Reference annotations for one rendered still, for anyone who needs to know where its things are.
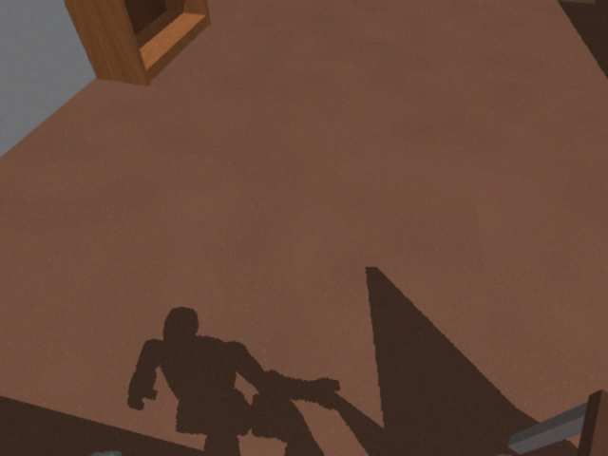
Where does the chair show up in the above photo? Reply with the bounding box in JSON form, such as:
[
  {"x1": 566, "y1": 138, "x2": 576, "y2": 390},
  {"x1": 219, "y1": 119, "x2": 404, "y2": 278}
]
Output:
[{"x1": 508, "y1": 389, "x2": 608, "y2": 456}]

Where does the bookshelf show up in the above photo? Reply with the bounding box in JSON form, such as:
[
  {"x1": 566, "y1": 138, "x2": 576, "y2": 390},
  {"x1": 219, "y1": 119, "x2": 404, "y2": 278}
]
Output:
[{"x1": 64, "y1": 0, "x2": 211, "y2": 86}]

